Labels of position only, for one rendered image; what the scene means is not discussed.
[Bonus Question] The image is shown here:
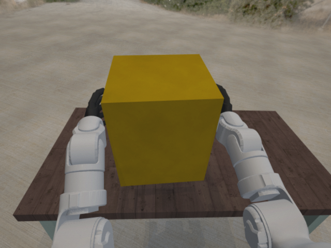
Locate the robot left upper arm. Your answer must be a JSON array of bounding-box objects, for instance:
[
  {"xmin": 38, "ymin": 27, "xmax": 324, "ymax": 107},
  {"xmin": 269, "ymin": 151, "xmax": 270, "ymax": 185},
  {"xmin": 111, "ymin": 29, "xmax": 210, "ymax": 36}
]
[{"xmin": 53, "ymin": 217, "xmax": 114, "ymax": 248}]

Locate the robot right hand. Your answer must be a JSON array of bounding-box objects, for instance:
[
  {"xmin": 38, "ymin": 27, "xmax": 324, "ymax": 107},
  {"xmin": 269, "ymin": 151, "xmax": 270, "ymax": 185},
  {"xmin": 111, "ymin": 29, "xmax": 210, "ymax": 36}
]
[{"xmin": 216, "ymin": 84, "xmax": 232, "ymax": 113}]

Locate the table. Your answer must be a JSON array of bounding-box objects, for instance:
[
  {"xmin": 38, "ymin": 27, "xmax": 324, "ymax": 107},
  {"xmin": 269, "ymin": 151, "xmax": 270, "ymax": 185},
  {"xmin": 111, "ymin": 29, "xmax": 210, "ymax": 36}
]
[{"xmin": 13, "ymin": 107, "xmax": 331, "ymax": 240}]

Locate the robot right forearm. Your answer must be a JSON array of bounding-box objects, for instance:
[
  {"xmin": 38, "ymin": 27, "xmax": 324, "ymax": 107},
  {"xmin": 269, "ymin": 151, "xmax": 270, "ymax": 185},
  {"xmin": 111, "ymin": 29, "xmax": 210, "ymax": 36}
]
[{"xmin": 216, "ymin": 112, "xmax": 309, "ymax": 235}]

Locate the robot left hand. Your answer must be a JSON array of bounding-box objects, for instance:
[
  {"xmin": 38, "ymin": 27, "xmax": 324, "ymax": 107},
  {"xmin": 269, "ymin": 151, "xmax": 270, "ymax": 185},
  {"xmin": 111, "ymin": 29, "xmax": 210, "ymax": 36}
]
[{"xmin": 84, "ymin": 88, "xmax": 106, "ymax": 126}]

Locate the robot right upper arm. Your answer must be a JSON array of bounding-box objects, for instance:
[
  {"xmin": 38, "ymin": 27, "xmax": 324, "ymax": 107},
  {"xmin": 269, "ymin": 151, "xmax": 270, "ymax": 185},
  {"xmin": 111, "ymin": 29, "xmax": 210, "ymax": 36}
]
[{"xmin": 243, "ymin": 199, "xmax": 331, "ymax": 248}]

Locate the robot left forearm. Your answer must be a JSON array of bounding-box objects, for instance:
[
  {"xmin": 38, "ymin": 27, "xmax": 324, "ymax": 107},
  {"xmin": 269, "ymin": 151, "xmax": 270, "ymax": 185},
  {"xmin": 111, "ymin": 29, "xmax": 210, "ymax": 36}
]
[{"xmin": 51, "ymin": 116, "xmax": 107, "ymax": 248}]

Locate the carton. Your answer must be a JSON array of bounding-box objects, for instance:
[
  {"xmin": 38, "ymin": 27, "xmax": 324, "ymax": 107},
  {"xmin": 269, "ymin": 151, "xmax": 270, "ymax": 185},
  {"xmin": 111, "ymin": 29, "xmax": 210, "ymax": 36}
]
[{"xmin": 101, "ymin": 54, "xmax": 224, "ymax": 187}]

